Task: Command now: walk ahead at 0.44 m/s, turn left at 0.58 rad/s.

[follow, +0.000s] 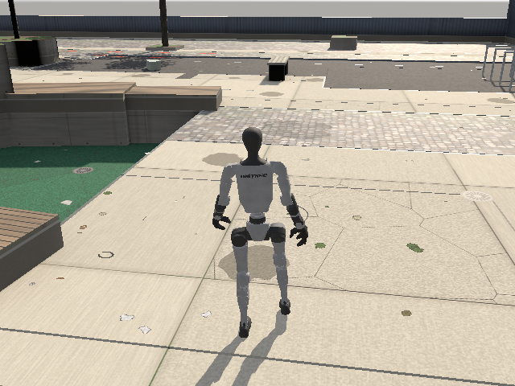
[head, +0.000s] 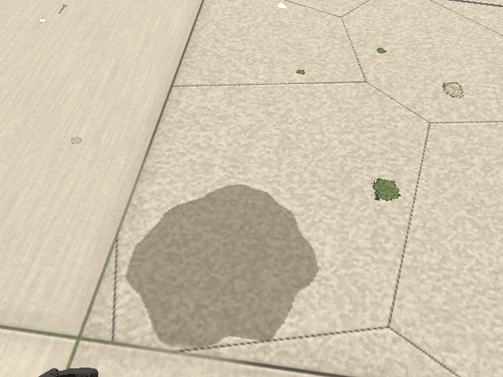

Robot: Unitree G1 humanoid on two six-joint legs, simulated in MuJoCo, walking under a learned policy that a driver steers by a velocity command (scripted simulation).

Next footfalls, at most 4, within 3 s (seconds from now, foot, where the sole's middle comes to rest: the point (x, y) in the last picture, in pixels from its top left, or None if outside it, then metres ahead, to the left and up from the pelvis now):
0.22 right None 0.28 -0.14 -0.79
0.72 left None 0.47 0.21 -0.79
1.20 right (170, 266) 0.81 0.19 -0.79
1.68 left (90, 322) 0.64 0.39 -0.79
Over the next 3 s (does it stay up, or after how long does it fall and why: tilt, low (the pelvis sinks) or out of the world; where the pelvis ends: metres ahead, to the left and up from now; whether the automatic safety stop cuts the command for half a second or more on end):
stays up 0.85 0.69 -0.02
